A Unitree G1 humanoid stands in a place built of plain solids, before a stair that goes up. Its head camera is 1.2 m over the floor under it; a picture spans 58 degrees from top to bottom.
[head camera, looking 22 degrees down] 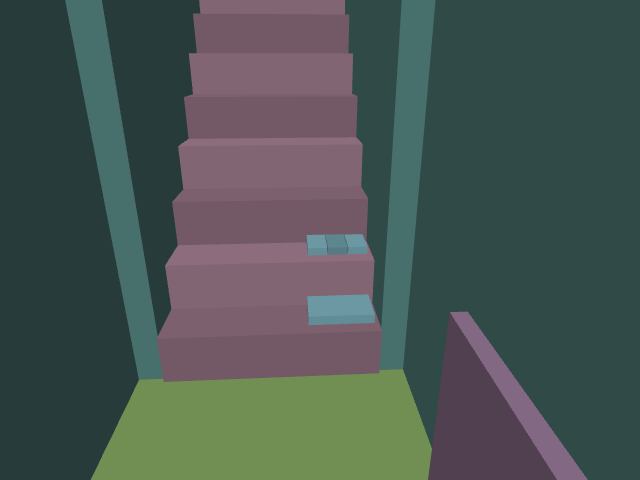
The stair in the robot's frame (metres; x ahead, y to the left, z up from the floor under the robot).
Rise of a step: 0.21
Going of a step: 0.22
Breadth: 0.89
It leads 3 degrees to the left of straight ahead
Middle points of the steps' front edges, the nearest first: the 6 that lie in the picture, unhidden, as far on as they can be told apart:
1.45 0.19 0.21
1.67 0.21 0.42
1.89 0.22 0.63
2.11 0.23 0.84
2.34 0.25 1.05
2.56 0.26 1.26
